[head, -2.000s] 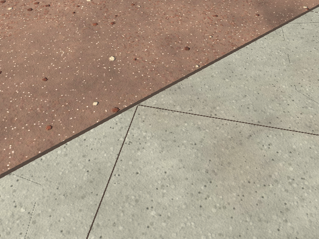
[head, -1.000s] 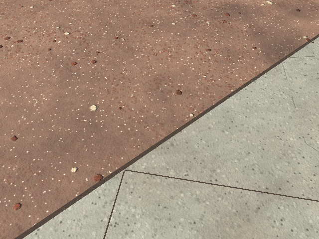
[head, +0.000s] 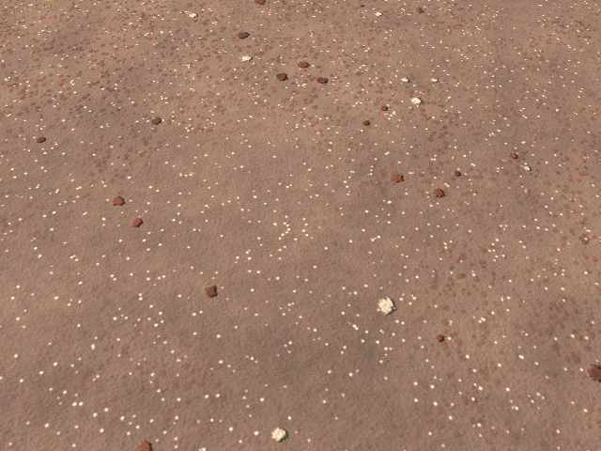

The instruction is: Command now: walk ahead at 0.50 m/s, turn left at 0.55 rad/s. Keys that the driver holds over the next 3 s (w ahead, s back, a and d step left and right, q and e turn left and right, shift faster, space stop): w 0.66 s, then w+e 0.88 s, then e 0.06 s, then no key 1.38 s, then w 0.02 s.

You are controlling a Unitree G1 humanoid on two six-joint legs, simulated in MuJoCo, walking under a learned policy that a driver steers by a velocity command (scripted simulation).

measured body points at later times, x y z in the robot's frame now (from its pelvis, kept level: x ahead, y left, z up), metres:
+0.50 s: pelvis +0.29 -0.05 +0.00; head +0.32 -0.05 +0.45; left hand +0.39 +0.23 -0.11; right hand +0.40 -0.31 -0.13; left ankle +0.18 +0.07 -0.65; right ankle +0.35 -0.13 -0.74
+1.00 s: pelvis +0.54 +0.03 +0.00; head +0.57 +0.05 +0.44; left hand +0.59 +0.31 -0.14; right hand +0.71 -0.23 -0.09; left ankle +0.59 +0.14 -0.74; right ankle +0.45 -0.11 -0.65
